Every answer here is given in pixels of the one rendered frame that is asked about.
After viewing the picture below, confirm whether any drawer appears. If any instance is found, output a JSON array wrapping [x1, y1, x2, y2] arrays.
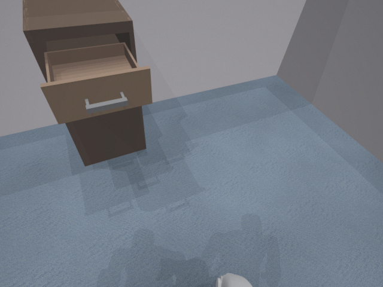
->
[[40, 42, 153, 124]]

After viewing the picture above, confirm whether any right robot thigh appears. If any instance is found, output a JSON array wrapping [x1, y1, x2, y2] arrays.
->
[[215, 274, 252, 287]]

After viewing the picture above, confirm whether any cabinet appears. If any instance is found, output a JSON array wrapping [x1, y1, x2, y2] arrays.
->
[[23, 0, 146, 166]]

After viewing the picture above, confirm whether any handle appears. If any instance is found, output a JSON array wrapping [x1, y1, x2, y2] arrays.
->
[[85, 92, 129, 114]]

